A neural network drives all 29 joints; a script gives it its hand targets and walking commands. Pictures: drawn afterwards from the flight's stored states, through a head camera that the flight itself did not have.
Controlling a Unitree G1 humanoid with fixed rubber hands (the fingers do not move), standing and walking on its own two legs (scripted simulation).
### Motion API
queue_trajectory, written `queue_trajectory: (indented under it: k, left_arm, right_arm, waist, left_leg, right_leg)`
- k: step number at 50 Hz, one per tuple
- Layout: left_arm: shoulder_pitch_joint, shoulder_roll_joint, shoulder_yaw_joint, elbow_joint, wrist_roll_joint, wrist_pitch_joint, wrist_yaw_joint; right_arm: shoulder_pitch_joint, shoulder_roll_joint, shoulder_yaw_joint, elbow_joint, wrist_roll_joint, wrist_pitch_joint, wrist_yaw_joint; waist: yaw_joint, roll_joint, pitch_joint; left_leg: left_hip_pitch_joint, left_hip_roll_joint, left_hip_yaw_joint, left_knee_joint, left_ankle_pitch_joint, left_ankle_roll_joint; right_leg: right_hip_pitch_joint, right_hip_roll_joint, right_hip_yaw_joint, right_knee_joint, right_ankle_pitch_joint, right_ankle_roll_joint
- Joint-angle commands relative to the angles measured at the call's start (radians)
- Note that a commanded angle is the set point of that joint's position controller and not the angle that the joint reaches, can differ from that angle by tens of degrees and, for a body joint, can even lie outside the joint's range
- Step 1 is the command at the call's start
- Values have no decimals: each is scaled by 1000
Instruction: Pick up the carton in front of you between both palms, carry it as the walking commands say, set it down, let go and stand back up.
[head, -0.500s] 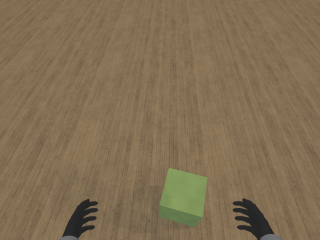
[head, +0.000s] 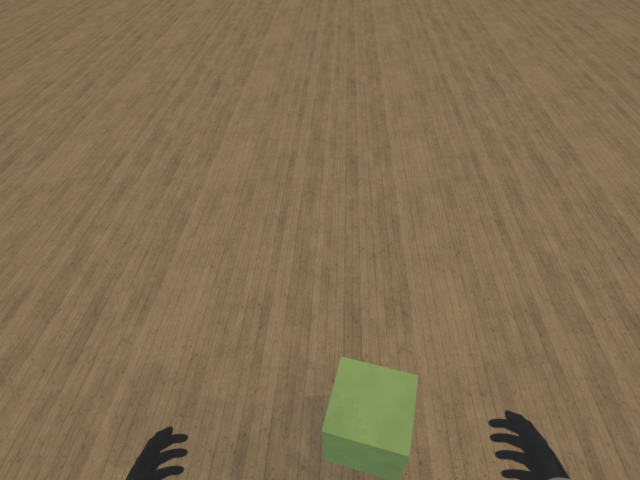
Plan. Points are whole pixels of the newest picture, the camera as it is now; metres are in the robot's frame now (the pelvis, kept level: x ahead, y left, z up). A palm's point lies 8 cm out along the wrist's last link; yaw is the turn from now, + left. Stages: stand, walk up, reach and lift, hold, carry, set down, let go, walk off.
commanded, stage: stand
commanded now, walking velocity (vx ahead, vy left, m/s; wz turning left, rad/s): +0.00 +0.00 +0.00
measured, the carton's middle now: (369, 419) +0.42 -0.10 -0.64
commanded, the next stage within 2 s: none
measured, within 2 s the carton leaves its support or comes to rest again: neither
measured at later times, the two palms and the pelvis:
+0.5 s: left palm out of the picture +0.11 +0.25 -0.08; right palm out of the picture +0.12 -0.31 -0.11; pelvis +0.00 -0.03 +0.00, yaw +2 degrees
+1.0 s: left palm out of the picture +0.08 +0.26 -0.09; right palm out of the picture +0.08 -0.31 -0.11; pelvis -0.01 -0.03 +0.00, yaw +2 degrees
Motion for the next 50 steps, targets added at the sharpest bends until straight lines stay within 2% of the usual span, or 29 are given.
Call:
queue_trajectory:
  k: [1,2,4,9,13,22,50]
  left_arm:
    - [-5,179,86,12,22,-48,21]
    - [-17,173,87,21,21,-57,20]
    - [-38,171,86,38,21,-71,13]
    - [-36,184,85,80,14,-87,17]
    - [-22,198,85,110,10,-88,24]
    - [-20,209,85,155,8,-86,27]
    - [-54,231,64,271,-3,-81,17]
  right_arm:
    - [-49,-126,-52,-3,-13,-102,4]
    - [-46,-128,-52,12,-16,-116,3]
    - [-39,-137,-53,40,-17,-132,3]
    - [-14,-152,-52,92,-15,-146,-13]
    - [5,-161,-50,127,-14,-146,-27]
    - [27,-173,-41,184,-12,-148,-44]
    - [32,-211,-23,297,-3,-157,-53]
  waist:
    - [20,11,-12]
    - [18,-17,5]
    - [11,-52,5]
    - [8,-70,-37]
    - [10,-75,-49]
    - [14,-54,-43]
    - [18,-40,10]
  left_leg:
    - [-146,39,-39,-88,-1,-12]
    - [-147,40,-41,-83,-14,-8]
    - [-119,41,-39,-62,37,-4]
    - [-62,48,-44,-33,155,-10]
    - [-56,50,-48,-30,176,-13]
    - [-65,59,-53,-40,197,-18]
    - [-76,87,-76,-124,149,-8]
  right_leg:
    - [19,-58,20,-49,8,-10]
    - [-3,-60,30,-62,-24,-15]
    - [-24,-64,44,-76,-15,-22]
    - [4,-80,63,-72,114,-27]
    - [35,-90,72,-67,177,-28]
    - [74,-103,78,-67,234,-31]
    - [80,-110,90,-121,109,-31]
